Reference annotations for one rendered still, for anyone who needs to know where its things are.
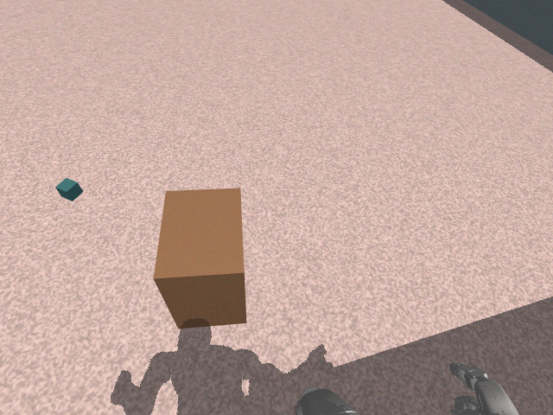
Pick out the right robot hand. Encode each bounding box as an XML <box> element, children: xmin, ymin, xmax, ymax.
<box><xmin>450</xmin><ymin>362</ymin><xmax>519</xmax><ymax>415</ymax></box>

